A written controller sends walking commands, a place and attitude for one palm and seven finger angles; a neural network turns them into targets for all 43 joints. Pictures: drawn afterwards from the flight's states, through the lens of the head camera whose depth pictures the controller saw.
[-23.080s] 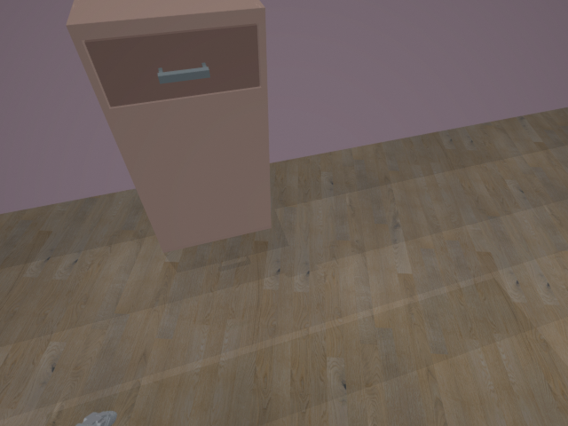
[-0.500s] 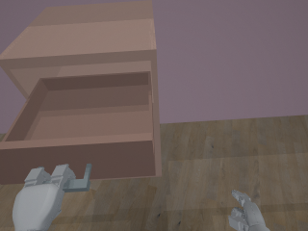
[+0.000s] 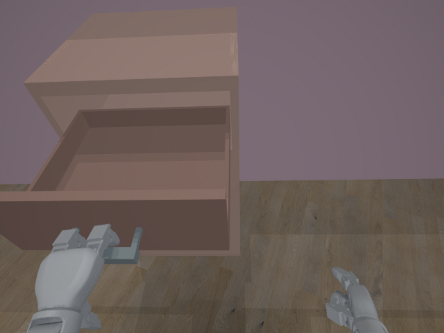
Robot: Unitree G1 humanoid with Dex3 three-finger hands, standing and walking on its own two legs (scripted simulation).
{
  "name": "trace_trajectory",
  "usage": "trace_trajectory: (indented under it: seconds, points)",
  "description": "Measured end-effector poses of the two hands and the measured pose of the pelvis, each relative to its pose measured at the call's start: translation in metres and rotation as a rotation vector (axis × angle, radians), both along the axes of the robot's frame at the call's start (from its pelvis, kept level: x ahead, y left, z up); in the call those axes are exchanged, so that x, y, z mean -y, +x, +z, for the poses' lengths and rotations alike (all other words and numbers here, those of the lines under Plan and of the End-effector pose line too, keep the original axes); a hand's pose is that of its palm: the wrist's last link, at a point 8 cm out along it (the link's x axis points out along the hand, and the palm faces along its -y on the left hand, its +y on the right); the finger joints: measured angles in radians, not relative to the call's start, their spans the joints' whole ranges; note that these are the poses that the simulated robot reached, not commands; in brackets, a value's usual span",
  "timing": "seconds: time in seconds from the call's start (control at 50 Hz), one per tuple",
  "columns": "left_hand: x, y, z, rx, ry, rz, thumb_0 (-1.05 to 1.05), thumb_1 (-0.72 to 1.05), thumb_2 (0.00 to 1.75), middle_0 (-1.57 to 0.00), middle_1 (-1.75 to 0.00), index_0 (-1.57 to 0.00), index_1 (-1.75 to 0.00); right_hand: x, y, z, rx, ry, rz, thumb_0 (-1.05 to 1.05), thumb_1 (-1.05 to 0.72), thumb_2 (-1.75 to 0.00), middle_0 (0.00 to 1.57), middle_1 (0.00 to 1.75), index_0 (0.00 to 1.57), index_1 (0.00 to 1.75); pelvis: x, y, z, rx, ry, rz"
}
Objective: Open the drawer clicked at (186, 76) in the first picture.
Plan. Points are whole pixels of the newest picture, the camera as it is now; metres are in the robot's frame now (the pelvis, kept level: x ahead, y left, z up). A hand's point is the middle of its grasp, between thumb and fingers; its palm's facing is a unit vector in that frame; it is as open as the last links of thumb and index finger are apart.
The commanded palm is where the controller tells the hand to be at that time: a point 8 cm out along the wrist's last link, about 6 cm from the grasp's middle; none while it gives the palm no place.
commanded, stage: lift the hand off the handle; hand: left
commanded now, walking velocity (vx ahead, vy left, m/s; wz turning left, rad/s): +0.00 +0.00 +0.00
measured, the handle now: (102, 244) +0.23 +0.26 +0.04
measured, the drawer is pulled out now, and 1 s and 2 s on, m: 0.30 0.30 0.30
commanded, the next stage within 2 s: draw the hand back to the body in 1.60 s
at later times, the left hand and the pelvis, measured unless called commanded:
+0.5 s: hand (90, 270) +0.19 +0.26 +0.04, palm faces +0.07 -0.07 -1.00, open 13.6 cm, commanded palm +0.16 +0.25 +0.10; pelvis +0.00 +0.01 +0.00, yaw +0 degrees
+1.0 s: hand (65, 248) +0.19 +0.27 +0.12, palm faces +0.11 -0.07 -0.99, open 13.4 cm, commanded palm +0.16 +0.26 +0.18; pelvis +0.00 +0.01 +0.02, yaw +1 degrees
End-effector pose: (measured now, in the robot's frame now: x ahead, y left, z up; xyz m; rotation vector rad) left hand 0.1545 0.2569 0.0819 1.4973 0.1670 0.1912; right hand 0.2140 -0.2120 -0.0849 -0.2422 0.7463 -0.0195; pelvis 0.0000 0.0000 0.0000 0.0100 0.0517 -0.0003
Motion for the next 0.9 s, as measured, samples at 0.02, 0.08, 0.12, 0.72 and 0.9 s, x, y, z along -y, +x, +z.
trace_trajectory:
  seconds: [0.02, 0.08, 0.12, 0.72, 0.9]
  points:
    - [0.0, 0.0, 0.0, 0.002, -0.001, 0.003, 0.0, -0.41, 0.34, -0.34, -1.23, -0.32, -1.21, 0.001, 0.0, 0.0, -0.001, -0.001, 0.0, 0.01, -0.91, -0.9, 0.2, 0.3, 0.2, 0.3, 0.0, 0.0, 0.0, -0.002, 0.0, 0.001]
    - [0.002, 0.001, -0.003, 0.01, -0.023, 0.028, 0.0, -0.45, 0.32, -0.33, -1.23, -0.32, -1.21, 0.002, -0.002, -0.002, -0.001, 0.004, -0.002, 0.01, -0.91, -0.9, 0.2, 0.3, 0.2, 0.3, -0.001, -0.001, 0.0, -0.008, -0.001, 0.005]
    - [0.003, 0.001, -0.004, 0.013, -0.023, 0.035, 0.0, -0.46, 0.31, -0.32, -1.22, -0.32, -1.21, 0.002, -0.004, -0.003, -0.006, 0.002, 0.0, 0.01, -0.91, -0.9, 0.2, 0.3, 0.2, 0.3, -0.001, -0.001, -0.001, -0.012, 0.001, 0.004]
    - [-0.003, 0.009, 0.047, 0.066, -0.01, 0.039, 0.0, -0.49, 0.3, -0.32, -1.2, -0.37, -1.23, -0.022, 0.002, 0.007, 0.008, 0.036, 0.04, 0.02, -0.91, -0.9, 0.2, 0.3, 0.2, 0.3, -0.01, -0.002, 0.008, 0.058, -0.002, 0.016]
    - [-0.004, 0.011, 0.069, 0.064, -0.018, 0.008, 0.0, -0.49, 0.3, -0.32, -1.2, -0.39, -1.24, -0.032, 0.013, 0.017, 0.027, 0.038, 0.076, 0.02, -0.91, -0.9, 0.2, 0.3, 0.2, 0.3, -0.011, 0.001, 0.014, 0.087, -0.007, 0.021]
